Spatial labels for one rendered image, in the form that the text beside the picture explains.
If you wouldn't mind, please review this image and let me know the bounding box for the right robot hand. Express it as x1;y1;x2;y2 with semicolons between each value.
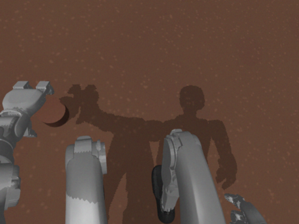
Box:
224;193;267;224

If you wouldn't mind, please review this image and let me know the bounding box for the tin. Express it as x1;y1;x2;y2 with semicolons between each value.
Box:
36;97;70;127

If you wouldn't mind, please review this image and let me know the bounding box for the left robot arm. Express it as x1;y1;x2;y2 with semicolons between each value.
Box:
0;108;30;224

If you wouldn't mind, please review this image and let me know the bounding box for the left robot hand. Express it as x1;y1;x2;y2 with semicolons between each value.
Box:
2;81;54;137

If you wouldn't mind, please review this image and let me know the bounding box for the right robot foot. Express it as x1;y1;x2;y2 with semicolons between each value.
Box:
151;165;175;224

